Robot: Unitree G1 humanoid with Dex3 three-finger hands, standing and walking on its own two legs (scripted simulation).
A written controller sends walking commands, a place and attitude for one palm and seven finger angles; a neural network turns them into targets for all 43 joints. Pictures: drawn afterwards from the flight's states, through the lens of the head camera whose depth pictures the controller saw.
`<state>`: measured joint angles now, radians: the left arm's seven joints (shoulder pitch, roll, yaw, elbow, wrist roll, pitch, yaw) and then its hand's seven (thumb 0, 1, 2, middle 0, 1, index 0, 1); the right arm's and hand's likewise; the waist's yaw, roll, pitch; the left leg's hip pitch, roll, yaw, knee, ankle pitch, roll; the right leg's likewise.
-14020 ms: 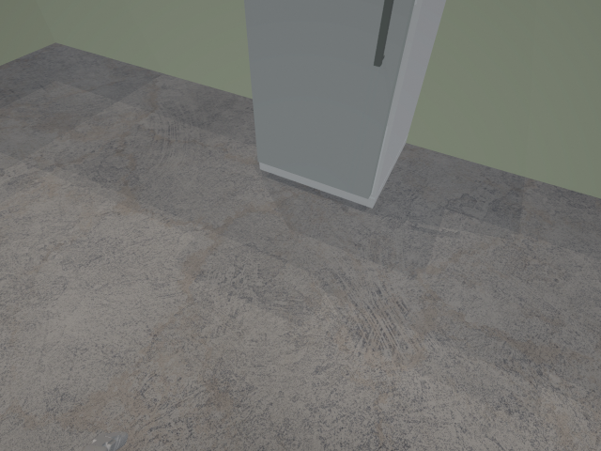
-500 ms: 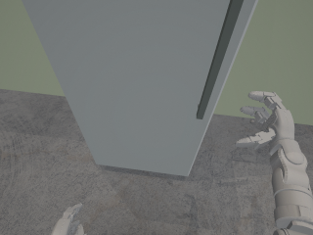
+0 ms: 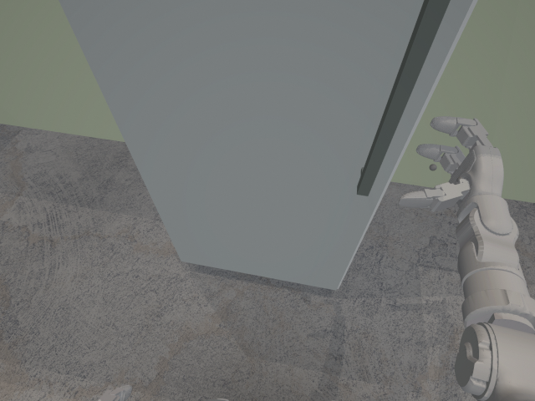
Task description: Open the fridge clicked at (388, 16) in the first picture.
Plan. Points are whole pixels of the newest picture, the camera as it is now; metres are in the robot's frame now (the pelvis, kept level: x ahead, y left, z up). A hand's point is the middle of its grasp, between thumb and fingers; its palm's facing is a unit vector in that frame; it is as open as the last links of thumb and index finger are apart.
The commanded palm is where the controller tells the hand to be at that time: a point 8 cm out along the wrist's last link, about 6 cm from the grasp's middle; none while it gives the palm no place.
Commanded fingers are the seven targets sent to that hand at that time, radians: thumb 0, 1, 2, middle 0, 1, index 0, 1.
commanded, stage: move the hooked fingers beside the handle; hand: right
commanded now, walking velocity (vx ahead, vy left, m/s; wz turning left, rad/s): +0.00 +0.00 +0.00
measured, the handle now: (406, 68) +0.53 -0.11 +0.22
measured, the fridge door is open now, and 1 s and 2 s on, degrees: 0 0 0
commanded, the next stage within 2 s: feel for the door with the fingertips in 1.00 s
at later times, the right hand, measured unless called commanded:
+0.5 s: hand (421, 157) +0.48 -0.17 +0.11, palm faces +0.06 +1.00 +0.00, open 14.0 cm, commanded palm +0.45 -0.22 +0.11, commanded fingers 0.00 0.50 -0.30 0.30 1.20 0.30 1.20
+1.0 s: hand (417, 160) +0.47 -0.16 +0.11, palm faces +0.07 +1.00 -0.01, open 14.0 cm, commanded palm +0.44 -0.22 +0.11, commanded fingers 0.00 0.50 -0.30 0.30 1.20 0.30 1.20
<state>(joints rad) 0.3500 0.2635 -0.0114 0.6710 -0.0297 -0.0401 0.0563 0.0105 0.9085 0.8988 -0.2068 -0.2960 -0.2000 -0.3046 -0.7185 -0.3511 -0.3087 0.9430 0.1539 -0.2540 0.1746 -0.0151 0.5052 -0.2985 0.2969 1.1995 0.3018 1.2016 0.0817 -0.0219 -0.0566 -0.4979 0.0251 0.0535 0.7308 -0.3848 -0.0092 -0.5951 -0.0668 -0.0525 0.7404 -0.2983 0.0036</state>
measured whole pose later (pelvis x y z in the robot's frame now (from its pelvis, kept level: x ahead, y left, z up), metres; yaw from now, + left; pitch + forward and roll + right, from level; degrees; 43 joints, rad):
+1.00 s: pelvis +0.01 +0.00 -0.01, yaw +1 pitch +11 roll +1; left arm 0.36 0.25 0.00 0.64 -0.02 0.02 0.03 0.01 0.91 0.90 -0.21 -0.30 -0.20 -0.30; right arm -0.76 -0.34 -0.31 1.01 0.12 -0.31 0.11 -0.01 0.50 -0.30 0.30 1.20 0.30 1.20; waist 0.10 -0.03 -0.08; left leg -0.55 0.01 0.05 0.77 -0.41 -0.01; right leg -0.65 -0.08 -0.05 0.79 -0.33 0.01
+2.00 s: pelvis +0.00 +0.00 -0.01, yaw +0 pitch +13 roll +1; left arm 0.40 0.26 0.01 0.69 0.00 0.01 0.02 0.01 0.91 0.90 -0.21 -0.30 -0.20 -0.30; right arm -0.89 -0.32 -0.28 1.12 0.10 -0.34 0.05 -0.01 0.51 -0.30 0.35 1.26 0.35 1.23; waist 0.12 -0.03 -0.08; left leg -0.60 0.02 0.06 0.78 -0.40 0.00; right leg -0.70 -0.07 -0.03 0.80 -0.32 0.01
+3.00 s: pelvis +0.01 +0.01 +0.00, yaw +0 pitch +11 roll +1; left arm 0.37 0.24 0.01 0.67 0.00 0.02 0.00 0.01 0.91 0.90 -0.21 -0.30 -0.20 -0.30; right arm -0.78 -0.21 -0.22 0.99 0.09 -0.31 -0.03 -0.01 0.51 -0.30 0.30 1.20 0.30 1.20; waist 0.09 -0.04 -0.09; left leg -0.54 0.01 0.05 0.76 -0.41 0.00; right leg -0.64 -0.07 -0.04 0.77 -0.32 0.02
